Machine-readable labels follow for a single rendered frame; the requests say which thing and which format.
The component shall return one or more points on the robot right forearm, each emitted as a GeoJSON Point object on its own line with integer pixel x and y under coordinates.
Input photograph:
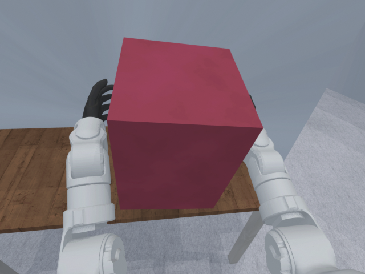
{"type": "Point", "coordinates": [280, 205]}

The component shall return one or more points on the robot left forearm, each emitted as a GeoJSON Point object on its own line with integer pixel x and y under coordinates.
{"type": "Point", "coordinates": [88, 181]}

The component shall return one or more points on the carton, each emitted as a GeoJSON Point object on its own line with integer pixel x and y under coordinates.
{"type": "Point", "coordinates": [180, 123]}

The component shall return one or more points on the table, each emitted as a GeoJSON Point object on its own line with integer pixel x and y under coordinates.
{"type": "Point", "coordinates": [33, 192]}

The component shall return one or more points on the left robot hand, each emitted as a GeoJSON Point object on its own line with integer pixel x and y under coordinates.
{"type": "Point", "coordinates": [94, 107]}

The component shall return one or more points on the right robot upper arm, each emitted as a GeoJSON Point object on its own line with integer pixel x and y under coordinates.
{"type": "Point", "coordinates": [300, 249]}

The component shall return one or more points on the left robot upper arm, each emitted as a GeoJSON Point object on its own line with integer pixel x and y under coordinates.
{"type": "Point", "coordinates": [98, 254]}

